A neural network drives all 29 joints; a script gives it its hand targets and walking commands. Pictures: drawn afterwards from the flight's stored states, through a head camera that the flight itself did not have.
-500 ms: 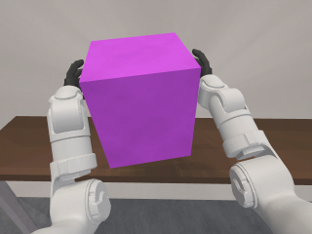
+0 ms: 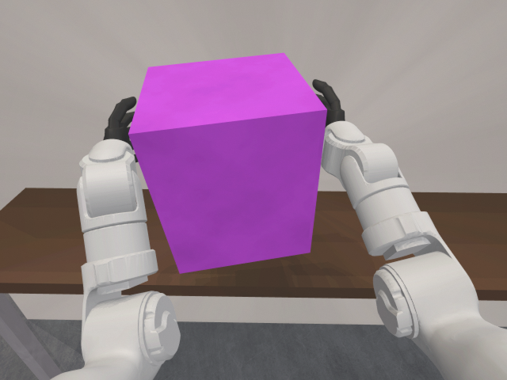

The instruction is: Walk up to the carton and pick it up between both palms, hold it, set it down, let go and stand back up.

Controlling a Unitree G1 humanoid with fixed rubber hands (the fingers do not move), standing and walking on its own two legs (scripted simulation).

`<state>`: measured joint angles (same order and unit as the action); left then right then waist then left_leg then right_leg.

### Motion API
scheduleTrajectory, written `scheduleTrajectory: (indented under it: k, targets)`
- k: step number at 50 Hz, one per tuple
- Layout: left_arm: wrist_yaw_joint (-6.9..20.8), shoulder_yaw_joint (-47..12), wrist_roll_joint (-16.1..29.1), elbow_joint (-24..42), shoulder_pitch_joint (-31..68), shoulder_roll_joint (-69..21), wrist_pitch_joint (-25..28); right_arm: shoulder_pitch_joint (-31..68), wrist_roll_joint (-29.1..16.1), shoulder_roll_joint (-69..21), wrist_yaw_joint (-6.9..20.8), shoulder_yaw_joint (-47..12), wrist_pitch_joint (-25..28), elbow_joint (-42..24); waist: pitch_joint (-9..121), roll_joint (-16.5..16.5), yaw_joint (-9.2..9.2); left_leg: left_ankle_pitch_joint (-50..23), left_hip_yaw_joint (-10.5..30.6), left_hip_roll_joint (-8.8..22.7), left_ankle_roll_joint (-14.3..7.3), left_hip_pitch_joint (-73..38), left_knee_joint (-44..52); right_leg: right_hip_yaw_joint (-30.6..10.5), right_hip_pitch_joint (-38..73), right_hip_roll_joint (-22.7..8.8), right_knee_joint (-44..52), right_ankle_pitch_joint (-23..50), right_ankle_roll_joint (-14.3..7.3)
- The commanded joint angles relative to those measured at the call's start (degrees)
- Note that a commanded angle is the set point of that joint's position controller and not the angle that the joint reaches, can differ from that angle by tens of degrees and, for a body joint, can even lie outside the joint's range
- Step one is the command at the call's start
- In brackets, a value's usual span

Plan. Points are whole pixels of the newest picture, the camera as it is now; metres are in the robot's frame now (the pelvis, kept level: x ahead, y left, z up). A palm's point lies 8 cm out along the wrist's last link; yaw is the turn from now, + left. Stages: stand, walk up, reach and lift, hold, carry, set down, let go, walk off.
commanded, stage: hold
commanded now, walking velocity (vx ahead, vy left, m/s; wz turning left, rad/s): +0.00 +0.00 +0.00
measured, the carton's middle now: (232, 163) +0.38 +0.01 +0.24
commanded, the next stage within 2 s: none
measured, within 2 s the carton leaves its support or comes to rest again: neither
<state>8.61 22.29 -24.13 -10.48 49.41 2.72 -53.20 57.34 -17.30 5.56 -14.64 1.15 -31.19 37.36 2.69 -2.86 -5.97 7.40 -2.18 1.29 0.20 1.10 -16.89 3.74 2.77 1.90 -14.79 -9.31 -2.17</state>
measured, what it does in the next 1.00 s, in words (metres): stands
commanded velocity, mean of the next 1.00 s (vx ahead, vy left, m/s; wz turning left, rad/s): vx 0.00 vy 0.00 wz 0.00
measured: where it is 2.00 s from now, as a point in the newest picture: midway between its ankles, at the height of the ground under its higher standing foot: outside the picture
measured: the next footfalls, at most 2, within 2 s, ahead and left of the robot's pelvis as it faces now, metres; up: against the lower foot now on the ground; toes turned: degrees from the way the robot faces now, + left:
none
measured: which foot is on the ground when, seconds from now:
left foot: down 0.00-1.00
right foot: down 0.00-1.00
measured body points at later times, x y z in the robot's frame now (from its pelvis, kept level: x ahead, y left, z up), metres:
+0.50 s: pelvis +0.00 +0.00 +0.00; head -0.08 +0.02 +0.44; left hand +0.38 +0.17 +0.28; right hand +0.38 -0.14 +0.29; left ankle +0.03 +0.12 -0.75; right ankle +0.00 -0.09 -0.75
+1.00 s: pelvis +0.00 +0.00 +0.00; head -0.08 +0.02 +0.44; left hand +0.38 +0.17 +0.28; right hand +0.38 -0.14 +0.29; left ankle +0.03 +0.12 -0.75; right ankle +0.00 -0.09 -0.75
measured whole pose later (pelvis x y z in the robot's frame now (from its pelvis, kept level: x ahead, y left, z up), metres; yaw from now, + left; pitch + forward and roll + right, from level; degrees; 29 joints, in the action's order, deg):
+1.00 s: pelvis +0.00 +0.00 +0.00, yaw +0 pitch -8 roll +0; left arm 8.7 22.3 -24.1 -10.6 49.4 2.7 -53.2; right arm 57.3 -17.4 5.6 -14.8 1.1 -31.4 37.2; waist 2.7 -2.9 -5.9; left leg 7.4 -2.2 1.3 0.2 1.1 -16.8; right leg 3.6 2.8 1.9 -14.8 -9.3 -2.2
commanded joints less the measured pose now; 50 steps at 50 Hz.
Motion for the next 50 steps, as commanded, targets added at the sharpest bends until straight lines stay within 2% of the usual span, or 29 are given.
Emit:
scheduleTrajectory:
  k: [1, 15, 25, 39, 50]
  targets:
    - [8.01, -21.9, 11.02, 2.47, 32.08, -27.49, 2.72, 34.55, -6.59, -29.45, 6.15, -14.56, 1.48, -13.71, 13.95, 4.04, -0.54, -7.62, -0.82, -2.44, 0.2, -3.03, 1.28, -0.92, 2.11, 1.47, 1.14, 8.68, 3.6]
    - [8.01, -21.5, 10.87, 2.38, 31.78, -27.26, 2.77, 34.78, -6.8, -29.65, 5.99, -15.08, 1.44, -14.36, 13.73, 3.42, -0.06, -7.8, -0.96, -2.53, -0.11, -3.29, 1.18, -1.03, 2.01, 1.43, 1.18, 9.2, 3.77]
    - [8.21, -21.97, 11.14, 2.38, 32.18, -27.41, 2.75, 34.47, -6.76, -29.62, 5.91, -14.68, 1.31, -13.89, 13.98, 4.13, -0.63, -7.59, -0.82, -2.52, 0.0, -3.06, 1.16, -1.14, 2.16, 1.24, 1.08, 9.37, 3.69]
    - [8.01, -21.45, 10.79, 2.27, 31.97, -27.29, 2.81, 34.75, -6.86, -29.75, 6.03, -15.04, 1.35, -14.04, 14.03, 3.55, -0.07, -7.54, -0.9, -2.45, -0.14, -3.27, 1.31, -1.04, 2.11, 1.39, 1.13, 8.99, 3.73]
    - [8.04, -21.96, 11.14, 2.58, 32.27, -27.44, 2.77, 34.5, -6.99, -29.57, 6.05, -14.82, 1.27, -13.9, 13.84, 3.98, -0.46, -7.68, -0.76, -2.44, 0.0, -3.02, 1.18, -1.09, 2.0, 1.36, 1.08, 9.16, 3.62]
